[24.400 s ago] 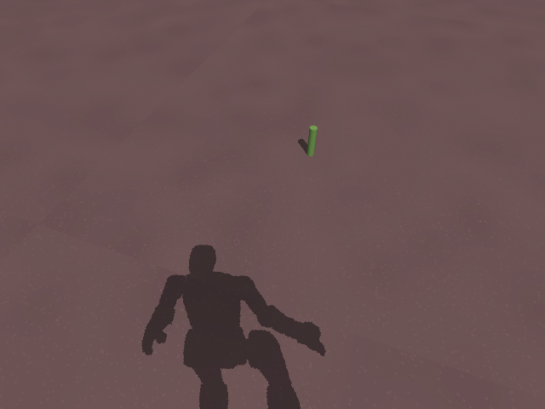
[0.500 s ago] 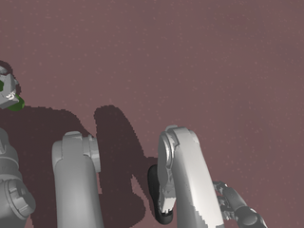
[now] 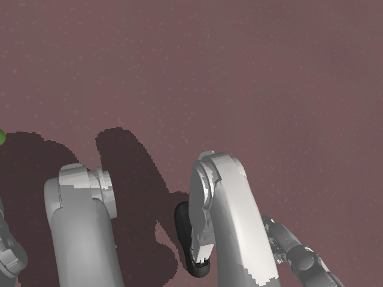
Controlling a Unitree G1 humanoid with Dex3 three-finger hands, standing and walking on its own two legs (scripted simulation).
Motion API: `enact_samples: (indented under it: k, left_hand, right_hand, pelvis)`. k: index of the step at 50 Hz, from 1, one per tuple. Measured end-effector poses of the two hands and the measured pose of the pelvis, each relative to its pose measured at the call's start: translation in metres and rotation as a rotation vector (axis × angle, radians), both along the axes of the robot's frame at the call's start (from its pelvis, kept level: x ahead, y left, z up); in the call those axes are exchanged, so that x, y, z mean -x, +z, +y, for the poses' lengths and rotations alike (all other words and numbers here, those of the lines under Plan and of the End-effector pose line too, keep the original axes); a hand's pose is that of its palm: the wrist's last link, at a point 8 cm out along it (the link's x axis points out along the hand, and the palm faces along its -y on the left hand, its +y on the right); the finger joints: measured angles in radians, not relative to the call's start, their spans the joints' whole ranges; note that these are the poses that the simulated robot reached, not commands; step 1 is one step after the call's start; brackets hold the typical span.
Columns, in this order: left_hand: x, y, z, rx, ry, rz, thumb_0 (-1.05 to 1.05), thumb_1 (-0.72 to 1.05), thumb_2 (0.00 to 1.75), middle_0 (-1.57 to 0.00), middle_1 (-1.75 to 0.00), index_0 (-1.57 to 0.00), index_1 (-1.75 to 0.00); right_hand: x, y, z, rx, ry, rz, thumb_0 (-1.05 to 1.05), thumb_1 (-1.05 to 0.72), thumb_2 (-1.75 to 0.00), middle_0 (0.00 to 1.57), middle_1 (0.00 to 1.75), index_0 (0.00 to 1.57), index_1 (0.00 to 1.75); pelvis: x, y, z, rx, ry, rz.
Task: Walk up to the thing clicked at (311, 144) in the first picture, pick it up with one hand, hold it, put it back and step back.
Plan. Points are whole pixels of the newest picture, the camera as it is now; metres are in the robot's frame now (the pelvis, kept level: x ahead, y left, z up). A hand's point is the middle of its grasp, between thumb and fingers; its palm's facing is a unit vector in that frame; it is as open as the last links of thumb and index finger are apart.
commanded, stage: lower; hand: left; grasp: from the side
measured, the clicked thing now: out of the picture +0.41 +0.35 -0.12
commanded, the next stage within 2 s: loosen in 1.28 s
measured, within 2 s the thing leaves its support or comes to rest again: rests again in 1.06 s
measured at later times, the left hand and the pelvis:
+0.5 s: hand out of the picture +0.42 +0.34 -0.15, palm faces +0.46 -0.89 +0.00, open 5.2 cm; pelvis -0.01 +0.01 -0.01, yaw -3 degrees
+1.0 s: hand out of the picture +0.43 +0.33 -0.17, palm faces +0.47 -0.88 +0.00, open 5.3 cm; pelvis -0.01 +0.02 -0.01, yaw -4 degrees
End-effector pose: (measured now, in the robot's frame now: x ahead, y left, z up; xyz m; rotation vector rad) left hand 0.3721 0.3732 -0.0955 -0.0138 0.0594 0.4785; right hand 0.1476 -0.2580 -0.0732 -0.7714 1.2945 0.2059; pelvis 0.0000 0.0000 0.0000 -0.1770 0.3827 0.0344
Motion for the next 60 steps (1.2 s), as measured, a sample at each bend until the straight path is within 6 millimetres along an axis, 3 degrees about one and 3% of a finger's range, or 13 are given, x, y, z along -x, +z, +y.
enact_samples:
  k: [10,22,60]
  left_hand:
    - [-0.005,-0.028,0.001,-0.002,-0.011,-0.004,0.00,0.17,1.15,-1.04,-1.14,-1.02,-1.15]
    - [-0.009,-0.046,0.000,0.004,-0.001,0.000,0.00,0.17,1.15,-1.04,-1.13,-1.02,-1.15]
    - [-0.012,-0.079,-0.001,0.001,0.015,-0.001,0.00,0.17,1.15,-1.03,-1.14,-1.01,-1.16]
  right_hand:
    - [0.006,0.009,0.002,0.061,0.069,0.034,0.00,-0.91,-0.90,0.21,0.30,0.21,0.30]
    - [0.003,0.019,0.003,0.110,0.143,0.041,0.00,-0.91,-0.90,0.21,0.30,0.21,0.30]
    - [0.002,0.037,0.023,0.184,0.261,0.061,-0.01,-0.89,-0.90,0.21,0.30,0.21,0.30]
  pelvis:
    - [0.002,-0.006,0.004,0.025,-0.012,-0.046]
    - [0.005,-0.010,0.007,0.050,-0.024,-0.085]
    - [0.011,-0.013,0.018,0.114,-0.052,-0.156]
